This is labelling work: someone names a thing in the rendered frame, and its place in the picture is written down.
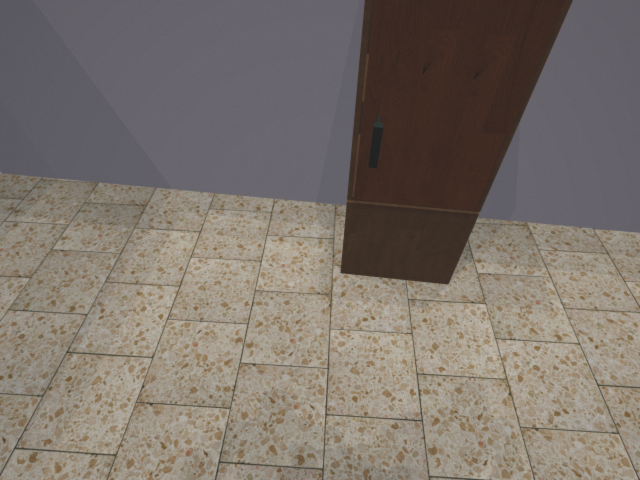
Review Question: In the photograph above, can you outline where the handle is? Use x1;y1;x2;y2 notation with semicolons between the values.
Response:
369;116;383;168

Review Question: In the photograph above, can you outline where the cupboard door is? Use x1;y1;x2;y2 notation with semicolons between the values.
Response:
354;0;566;210

